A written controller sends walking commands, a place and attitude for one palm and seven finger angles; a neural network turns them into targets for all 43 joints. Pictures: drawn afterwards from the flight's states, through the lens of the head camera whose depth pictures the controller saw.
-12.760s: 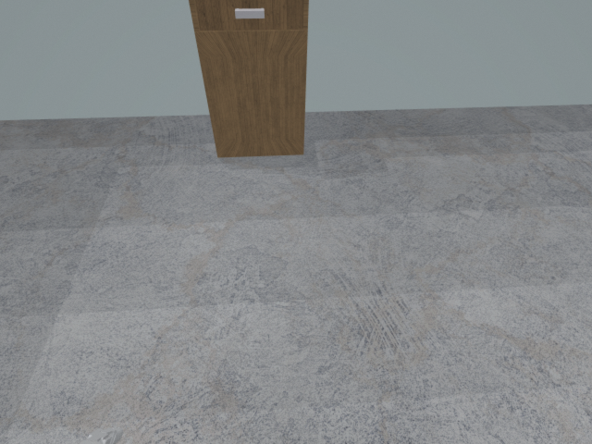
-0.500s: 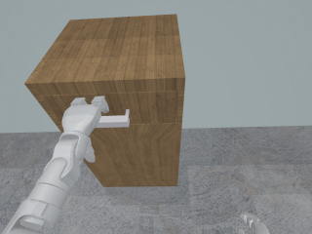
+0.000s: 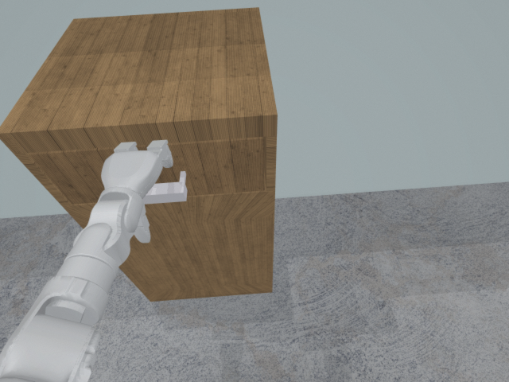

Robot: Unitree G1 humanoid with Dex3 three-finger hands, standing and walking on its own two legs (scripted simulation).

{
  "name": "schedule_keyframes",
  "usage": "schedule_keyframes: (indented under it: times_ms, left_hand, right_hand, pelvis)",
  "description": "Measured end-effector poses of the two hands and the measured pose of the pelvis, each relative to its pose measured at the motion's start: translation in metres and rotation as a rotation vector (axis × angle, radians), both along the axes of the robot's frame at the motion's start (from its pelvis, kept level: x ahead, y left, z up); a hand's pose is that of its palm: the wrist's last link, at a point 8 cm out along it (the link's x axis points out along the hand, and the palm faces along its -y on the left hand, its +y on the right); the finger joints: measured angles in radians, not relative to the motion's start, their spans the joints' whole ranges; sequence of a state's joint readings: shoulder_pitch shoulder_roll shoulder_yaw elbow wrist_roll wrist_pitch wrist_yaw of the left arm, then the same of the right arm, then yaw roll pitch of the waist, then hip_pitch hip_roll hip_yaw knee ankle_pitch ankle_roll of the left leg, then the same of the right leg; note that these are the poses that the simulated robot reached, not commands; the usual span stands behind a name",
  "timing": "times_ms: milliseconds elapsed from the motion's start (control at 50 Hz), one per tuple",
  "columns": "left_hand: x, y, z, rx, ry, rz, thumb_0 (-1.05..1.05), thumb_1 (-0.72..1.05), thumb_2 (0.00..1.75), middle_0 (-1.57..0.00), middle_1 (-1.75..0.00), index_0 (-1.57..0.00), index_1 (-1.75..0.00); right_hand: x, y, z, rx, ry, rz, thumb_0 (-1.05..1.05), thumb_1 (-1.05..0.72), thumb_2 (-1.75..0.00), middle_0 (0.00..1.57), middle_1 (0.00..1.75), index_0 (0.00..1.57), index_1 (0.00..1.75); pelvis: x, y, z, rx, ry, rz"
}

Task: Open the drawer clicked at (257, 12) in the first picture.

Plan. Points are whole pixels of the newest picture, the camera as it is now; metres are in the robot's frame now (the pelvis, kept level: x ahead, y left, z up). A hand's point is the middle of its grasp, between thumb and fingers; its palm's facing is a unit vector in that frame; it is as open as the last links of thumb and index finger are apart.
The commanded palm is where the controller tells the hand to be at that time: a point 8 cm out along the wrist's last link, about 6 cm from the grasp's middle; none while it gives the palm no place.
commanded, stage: move the hooked fingers above the handle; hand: left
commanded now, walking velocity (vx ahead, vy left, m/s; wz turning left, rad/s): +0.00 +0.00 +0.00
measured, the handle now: (157, 185) +0.48 +0.22 -0.01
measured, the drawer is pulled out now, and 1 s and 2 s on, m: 0.00 0.00 0.00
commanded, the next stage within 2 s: none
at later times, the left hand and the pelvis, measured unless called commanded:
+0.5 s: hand (138, 185) +0.43 +0.22 +0.05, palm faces -0.04 -0.01 -1.00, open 13.8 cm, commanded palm +0.41 +0.23 +0.11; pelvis -0.01 +0.00 +0.00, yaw -1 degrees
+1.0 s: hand (140, 181) +0.43 +0.22 +0.06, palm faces +0.02 -0.02 -1.00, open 13.6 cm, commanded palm +0.40 +0.23 +0.11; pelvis +0.00 +0.01 +0.00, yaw -2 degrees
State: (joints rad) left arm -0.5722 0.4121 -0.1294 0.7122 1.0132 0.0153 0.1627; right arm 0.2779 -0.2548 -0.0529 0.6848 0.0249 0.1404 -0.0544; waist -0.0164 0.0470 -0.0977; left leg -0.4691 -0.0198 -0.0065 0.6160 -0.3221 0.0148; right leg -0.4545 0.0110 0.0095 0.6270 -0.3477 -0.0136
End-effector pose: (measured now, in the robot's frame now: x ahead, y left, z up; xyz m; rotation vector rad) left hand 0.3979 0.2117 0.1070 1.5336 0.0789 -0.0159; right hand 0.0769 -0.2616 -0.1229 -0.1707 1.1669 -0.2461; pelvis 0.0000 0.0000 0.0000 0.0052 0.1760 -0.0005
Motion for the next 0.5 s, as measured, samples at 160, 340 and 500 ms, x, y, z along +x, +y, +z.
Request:
schedule_keyframes:
  times_ms: [160,340,500]
  left_hand:
    - [0.013,-0.002,0.002,0.016,-0.073,-0.007,0.0,-0.49,0.31,-0.36,-1.24,-0.32,-1.2]
    - [0.014,-0.005,0.004,0.024,-0.055,0.024,0.0,-0.49,0.31,-0.36,-1.24,-0.34,-1.23]
    - [0.011,0.011,0.001,0.029,-0.016,0.067,0.0,-0.49,0.31,-0.34,-1.22,-0.33,-1.22]
  right_hand:
    - [-0.02,-0.01,-0.004,-0.009,0.033,-0.032,0.01,-0.91,-0.9,0.2,0.3,0.2,0.3]
    - [-0.025,-0.006,-0.003,0.009,0.022,-0.059,0.01,-0.9,-0.9,0.2,0.3,0.21,0.3]
    - [-0.023,-0.006,0.002,-0.004,-0.015,-0.065,0.01,-0.9,-0.9,0.2,0.3,0.21,0.3]
  pelvis:
    - [-0.003,-0.002,-0.003,-0.001,0.033,-0.007]
    - [-0.006,-0.004,-0.001,0.001,0.029,-0.019]
    - [-0.01,-0.004,-0.001,0.001,0.025,-0.024]
